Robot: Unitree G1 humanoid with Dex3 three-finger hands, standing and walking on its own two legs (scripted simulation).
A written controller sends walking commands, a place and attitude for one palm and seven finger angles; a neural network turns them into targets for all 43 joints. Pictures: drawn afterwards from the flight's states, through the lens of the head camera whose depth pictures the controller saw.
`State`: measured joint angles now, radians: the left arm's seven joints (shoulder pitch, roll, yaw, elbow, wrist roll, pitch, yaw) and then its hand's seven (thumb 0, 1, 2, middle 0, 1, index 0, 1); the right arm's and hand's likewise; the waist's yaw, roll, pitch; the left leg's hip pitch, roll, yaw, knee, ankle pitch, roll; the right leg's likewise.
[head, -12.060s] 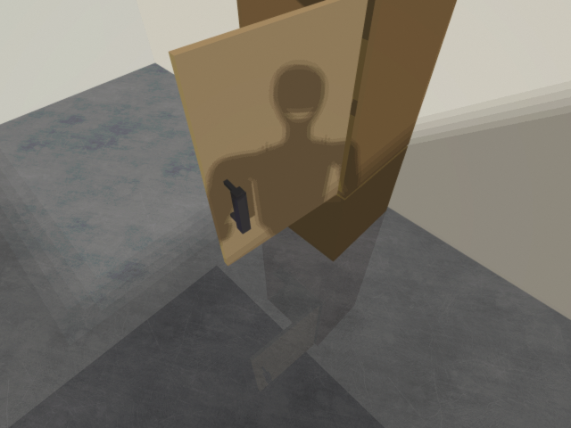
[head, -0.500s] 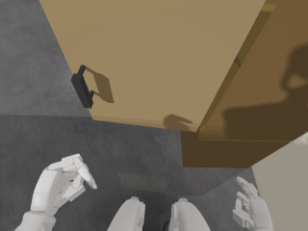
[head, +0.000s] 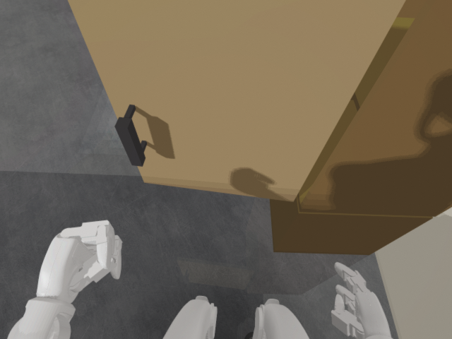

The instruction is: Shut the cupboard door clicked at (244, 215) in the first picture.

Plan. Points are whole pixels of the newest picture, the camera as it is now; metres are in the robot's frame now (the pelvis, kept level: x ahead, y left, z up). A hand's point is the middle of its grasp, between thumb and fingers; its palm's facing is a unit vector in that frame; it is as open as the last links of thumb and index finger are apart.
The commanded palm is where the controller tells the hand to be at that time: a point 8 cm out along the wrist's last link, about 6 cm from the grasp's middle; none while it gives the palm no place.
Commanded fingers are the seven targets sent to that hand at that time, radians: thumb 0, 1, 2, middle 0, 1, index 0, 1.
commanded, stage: raise the hand and make a fist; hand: left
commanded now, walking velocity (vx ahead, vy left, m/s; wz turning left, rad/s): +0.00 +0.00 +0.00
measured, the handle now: (134, 136) +0.48 +0.23 +0.02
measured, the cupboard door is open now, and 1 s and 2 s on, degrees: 84 84 84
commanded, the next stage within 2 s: bring the fist close to the handle in 0.30 s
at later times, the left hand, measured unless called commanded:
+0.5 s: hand (130, 260) +0.23 +0.17 +0.05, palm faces -0.03 -1.00 -0.06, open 3.1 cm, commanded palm +0.22 +0.23 +0.04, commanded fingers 0.00 0.90 0.90 -1.30 -1.50 -1.30 -1.50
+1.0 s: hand (130, 219) +0.30 +0.19 +0.02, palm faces -0.04 -1.00 -0.03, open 3.1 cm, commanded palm +0.29 +0.24 +0.03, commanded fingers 0.00 0.90 0.90 -1.30 -1.50 -1.30 -1.50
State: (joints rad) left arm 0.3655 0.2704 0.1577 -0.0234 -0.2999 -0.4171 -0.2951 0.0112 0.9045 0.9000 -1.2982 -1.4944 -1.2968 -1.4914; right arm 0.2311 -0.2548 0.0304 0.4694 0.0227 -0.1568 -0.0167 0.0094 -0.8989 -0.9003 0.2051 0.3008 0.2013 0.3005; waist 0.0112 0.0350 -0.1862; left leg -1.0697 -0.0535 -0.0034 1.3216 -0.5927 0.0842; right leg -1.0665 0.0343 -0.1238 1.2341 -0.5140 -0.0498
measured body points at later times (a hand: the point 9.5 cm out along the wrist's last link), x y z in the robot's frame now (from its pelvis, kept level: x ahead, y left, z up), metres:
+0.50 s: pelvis +0.00 -0.03 +0.00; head +0.08 -0.01 +0.44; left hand +0.22 +0.22 +0.05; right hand +0.20 -0.25 -0.07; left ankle +0.02 +0.06 -0.62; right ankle +0.04 -0.10 -0.62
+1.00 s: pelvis +0.00 -0.02 -0.01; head +0.10 +0.00 +0.43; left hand +0.30 +0.25 +0.03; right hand +0.16 -0.27 -0.09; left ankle +0.02 +0.06 -0.62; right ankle +0.04 -0.10 -0.62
